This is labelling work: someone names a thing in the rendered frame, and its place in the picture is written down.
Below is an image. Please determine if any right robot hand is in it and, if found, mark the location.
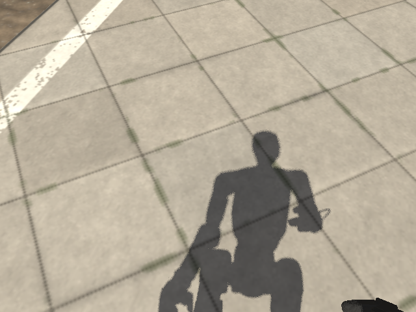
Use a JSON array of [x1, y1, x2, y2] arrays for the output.
[[341, 298, 403, 312]]

